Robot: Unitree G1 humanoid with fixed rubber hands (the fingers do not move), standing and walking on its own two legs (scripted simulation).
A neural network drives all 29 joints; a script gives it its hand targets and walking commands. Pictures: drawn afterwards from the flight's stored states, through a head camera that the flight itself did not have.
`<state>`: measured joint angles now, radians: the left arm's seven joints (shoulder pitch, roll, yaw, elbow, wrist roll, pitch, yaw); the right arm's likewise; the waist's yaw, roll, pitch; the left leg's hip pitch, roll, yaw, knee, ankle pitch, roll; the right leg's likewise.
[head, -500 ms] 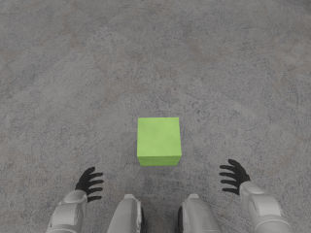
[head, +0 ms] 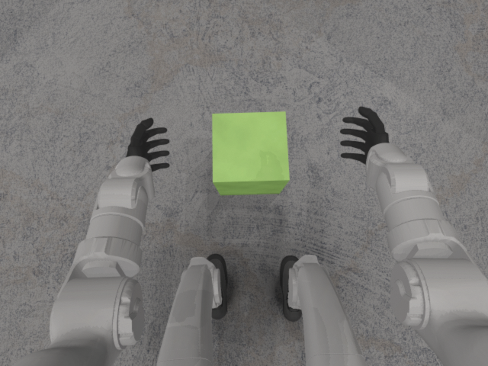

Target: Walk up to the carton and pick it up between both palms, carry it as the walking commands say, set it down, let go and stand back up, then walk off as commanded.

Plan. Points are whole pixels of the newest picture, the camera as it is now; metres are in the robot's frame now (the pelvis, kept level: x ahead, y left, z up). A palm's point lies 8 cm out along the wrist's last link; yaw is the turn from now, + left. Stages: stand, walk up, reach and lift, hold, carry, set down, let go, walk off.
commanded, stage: reach and lift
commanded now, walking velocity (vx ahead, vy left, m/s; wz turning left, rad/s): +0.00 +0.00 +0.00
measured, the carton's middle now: (249, 158) +0.55 +0.00 -0.54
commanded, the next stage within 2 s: none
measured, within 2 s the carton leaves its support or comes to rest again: neither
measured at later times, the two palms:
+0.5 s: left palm (154, 103) +0.55 +0.18 -0.15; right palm (356, 95) +0.56 -0.21 -0.15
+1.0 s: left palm (173, 122) +0.56 +0.17 -0.26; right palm (336, 119) +0.55 -0.20 -0.26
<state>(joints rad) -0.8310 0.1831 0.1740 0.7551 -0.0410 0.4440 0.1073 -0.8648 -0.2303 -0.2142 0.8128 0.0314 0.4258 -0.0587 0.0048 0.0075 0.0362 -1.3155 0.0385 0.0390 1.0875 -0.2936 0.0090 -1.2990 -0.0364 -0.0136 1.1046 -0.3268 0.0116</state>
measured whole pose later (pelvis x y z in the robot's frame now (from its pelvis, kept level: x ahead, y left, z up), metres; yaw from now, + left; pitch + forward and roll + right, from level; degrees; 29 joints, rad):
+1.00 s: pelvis -0.02 +0.00 -0.12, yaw -2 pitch +31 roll +1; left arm -1.53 0.37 0.19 0.90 -0.17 0.25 0.16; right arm -1.53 -0.42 -0.14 0.92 0.18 0.26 -0.16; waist 0.02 0.00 0.52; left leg -1.68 0.00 -0.03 1.61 -0.47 -0.03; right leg -1.68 0.01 0.04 1.63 -0.48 0.03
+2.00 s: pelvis -0.01 +0.00 -0.31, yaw -1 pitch +33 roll +2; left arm -1.50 0.40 0.06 1.03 -0.29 0.11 0.15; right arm -1.50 -0.42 -0.01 1.02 0.28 0.11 -0.15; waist 0.01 0.00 0.52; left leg -2.21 -0.02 -0.02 2.26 -0.62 -0.05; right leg -2.21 0.03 0.07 2.29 -0.65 0.06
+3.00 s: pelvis -0.01 +0.00 -0.31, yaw -1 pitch +32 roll +1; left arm -1.58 0.34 0.10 1.13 -0.21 0.13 0.13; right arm -1.63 -0.33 -0.05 1.18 0.21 0.12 -0.15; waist 0.01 0.01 0.52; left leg -2.22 -0.03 -0.04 2.26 -0.61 -0.05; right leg -2.21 0.03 0.06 2.29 -0.64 0.05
